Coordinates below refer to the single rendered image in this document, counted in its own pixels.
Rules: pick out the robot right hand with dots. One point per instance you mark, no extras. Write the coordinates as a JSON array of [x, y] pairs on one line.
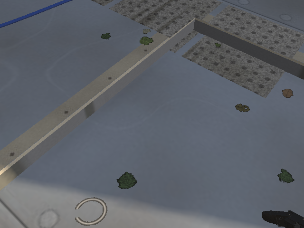
[[288, 219]]

